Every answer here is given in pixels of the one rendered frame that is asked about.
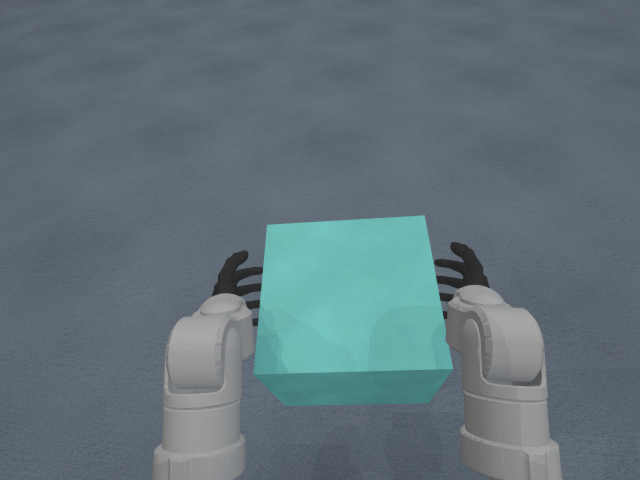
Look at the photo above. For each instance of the carton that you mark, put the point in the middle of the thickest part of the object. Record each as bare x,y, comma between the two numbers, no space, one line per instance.
350,314

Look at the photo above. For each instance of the robot left hand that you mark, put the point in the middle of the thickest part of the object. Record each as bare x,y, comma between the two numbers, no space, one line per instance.
229,277

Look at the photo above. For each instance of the right robot forearm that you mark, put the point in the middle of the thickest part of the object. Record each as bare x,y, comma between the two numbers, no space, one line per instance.
506,432

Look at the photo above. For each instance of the robot right hand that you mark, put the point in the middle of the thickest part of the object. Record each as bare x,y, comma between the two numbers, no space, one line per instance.
471,270

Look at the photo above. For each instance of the left robot forearm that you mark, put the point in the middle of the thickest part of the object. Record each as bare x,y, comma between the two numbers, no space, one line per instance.
202,388

